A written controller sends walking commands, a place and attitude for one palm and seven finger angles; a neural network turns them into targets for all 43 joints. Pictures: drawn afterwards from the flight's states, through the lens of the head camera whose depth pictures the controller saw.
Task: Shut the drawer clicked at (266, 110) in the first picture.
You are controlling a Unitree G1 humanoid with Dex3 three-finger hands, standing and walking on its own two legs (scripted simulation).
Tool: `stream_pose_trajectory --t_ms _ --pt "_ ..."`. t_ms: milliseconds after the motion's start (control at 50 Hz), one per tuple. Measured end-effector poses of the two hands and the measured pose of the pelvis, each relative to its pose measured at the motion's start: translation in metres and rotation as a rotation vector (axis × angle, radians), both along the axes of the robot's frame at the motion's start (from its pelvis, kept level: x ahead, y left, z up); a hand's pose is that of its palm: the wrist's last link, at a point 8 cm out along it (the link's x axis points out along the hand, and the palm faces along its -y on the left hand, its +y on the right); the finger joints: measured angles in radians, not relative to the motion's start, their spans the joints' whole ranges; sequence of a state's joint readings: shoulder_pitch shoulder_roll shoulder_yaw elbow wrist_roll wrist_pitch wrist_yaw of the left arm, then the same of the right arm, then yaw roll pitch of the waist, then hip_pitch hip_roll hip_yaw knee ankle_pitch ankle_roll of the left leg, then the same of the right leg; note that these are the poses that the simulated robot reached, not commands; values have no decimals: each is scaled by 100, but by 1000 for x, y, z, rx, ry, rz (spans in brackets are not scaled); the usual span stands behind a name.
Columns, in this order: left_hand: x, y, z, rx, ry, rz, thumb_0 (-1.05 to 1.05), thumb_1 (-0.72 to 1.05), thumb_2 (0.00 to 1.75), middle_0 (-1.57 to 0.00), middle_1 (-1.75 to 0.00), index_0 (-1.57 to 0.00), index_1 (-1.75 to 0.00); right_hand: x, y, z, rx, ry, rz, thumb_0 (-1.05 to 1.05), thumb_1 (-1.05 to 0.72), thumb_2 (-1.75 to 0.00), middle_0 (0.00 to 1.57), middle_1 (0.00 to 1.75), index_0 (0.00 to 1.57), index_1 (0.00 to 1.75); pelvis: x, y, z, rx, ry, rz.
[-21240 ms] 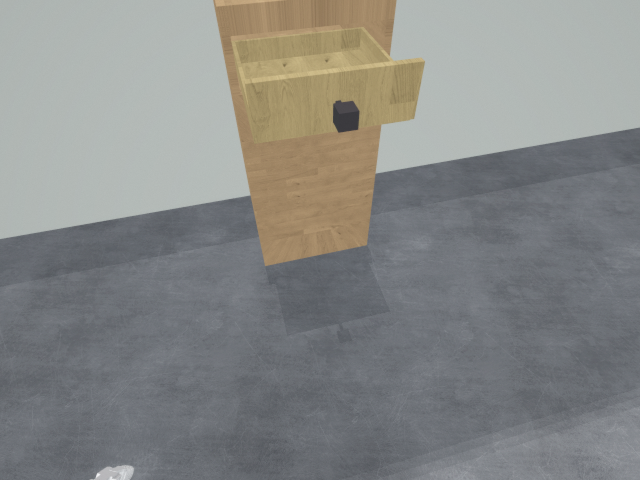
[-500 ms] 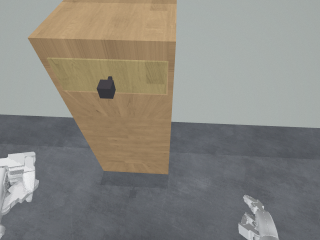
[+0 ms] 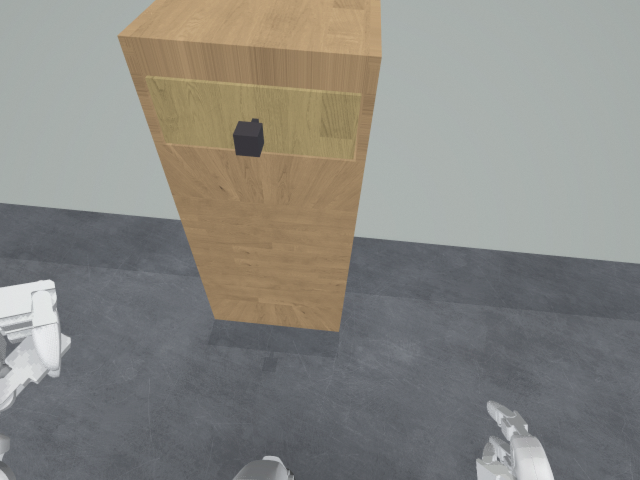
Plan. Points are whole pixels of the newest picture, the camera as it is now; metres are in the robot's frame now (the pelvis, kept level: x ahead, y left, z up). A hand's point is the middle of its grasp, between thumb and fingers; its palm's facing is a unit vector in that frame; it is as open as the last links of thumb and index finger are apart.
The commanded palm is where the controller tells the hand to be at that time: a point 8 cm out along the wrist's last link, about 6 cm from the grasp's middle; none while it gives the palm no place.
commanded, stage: step back with the hand held close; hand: left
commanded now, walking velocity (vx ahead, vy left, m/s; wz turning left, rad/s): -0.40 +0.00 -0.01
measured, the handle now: (251, 132) +0.67 +0.18 +0.06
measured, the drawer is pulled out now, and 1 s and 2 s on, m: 0.00 0.00 0.00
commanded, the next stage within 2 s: stop stepping back and stand still in 0.18 s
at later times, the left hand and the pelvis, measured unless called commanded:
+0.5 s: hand out of the picture +0.10 +0.25 +0.17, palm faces +0.38 -0.82 -0.43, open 3.2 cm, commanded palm +0.04 +0.28 +0.19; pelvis -0.10 +0.01 +0.01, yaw -1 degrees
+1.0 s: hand out of the picture +0.02 +0.26 +0.17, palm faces +0.45 -0.82 -0.36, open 3.2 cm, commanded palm -0.05 +0.30 +0.19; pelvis -0.17 +0.01 +0.01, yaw +2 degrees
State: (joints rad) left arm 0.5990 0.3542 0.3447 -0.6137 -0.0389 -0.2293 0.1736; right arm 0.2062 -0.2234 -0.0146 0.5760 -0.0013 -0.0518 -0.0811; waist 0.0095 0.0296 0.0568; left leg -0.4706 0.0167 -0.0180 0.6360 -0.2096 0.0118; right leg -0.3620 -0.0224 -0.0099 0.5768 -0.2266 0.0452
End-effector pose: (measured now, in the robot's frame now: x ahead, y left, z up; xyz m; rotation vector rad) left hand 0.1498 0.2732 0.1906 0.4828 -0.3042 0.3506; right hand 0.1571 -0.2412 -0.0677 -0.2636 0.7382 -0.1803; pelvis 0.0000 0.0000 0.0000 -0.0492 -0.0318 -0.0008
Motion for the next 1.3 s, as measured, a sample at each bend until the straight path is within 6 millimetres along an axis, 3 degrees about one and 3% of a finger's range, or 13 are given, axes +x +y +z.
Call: stream_pose_trajectory --t_ms 140,300,380,440,560,680,800,960,1080,1160,1220,1260,1300 --pt "-21 11 19 85 -66 -9 1 88 90 -140 -160 -140 -160 -36 14 5 32 10 12 2 -90 -90 20 30 20 30 -29 -5 6 -36 36 55" --pt "-72 -12 15 78 7 -44 1 88 90 -140 -160 -140 -160 -60 15 -12 84 29 62 2 -90 -90 21 30 20 30 -66 -9 3 -2 60 0" --pt "-82 -6 18 54 21 -28 1 88 90 -141 -160 -141 -160 -77 16 0 78 49 28 2 -90 -90 21 30 20 30 -72 -5 14 50 63 -20" --pt "-83 7 9 37 34 -7 1 88 90 -141 -160 -141 -160 -82 15 7 49 -15 9 2 -90 -90 21 30 20 30 -80 2 10 36 60 -14" --pt "-96 12 -3 -5 72 -14 1 88 90 -140 -160 -140 -160 -106 15 24 38 -89 13 2 -90 -90 20 30 20 30 -114 5 14 67 17 -17" --pt "-139 -6 19 59 53 -54 1 88 90 -140 -160 -140 -160 -140 12 26 60 -80 16 2 -90 -90 20 30 20 30 -139 -2 18 36 15 14" --pt "-178 4 19 60 44 27 1 88 90 -140 -160 -140 -160 -170 0 10 41 22 9 2 -90 -90 21 30 20 30 -156 -3 17 64 20 0" --pt "-172 25 -12 -56 -7 79 1 88 90 -141 -160 -141 -160 -190 2 0 -30 5 -22 2 -90 -90 20 30 20 30 -166 14 3 53 16 35" --pt "-168 12 20 54 -32 6 2 88 90 -140 -160 -140 -160 -197 28 4 78 -5 -2 2 -90 -90 20 30 20 30 -166 7 14 56 14 39" --pt "-170 1 29 136 8 0 1 89 90 -140 -160 -140 -160 -192 33 -7 134 20 21 2 -90 -90 20 30 20 30 -160 -1 12 50 27 22" --pt "-164 -2 12 160 89 30 1 89 90 -140 -160 -140 -160 -183 27 -25 162 50 40 2 -90 -90 21 30 20 30 -157 -7 5 51 37 25" --pt "-153 6 -36 76 292 64 0 89 90 -140 -159 -140 -159 -178 22 -39 183 110 66 2 -90 -90 21 30 20 30 -156 -7 5 56 45 55" --pt "-151 11 -101 -70 536 126 0 89 90 -137 -158 -138 -158 -176 17 -49 187 172 79 1 -90 -90 21 30 20 30 -156 -6 5 68 48 73"
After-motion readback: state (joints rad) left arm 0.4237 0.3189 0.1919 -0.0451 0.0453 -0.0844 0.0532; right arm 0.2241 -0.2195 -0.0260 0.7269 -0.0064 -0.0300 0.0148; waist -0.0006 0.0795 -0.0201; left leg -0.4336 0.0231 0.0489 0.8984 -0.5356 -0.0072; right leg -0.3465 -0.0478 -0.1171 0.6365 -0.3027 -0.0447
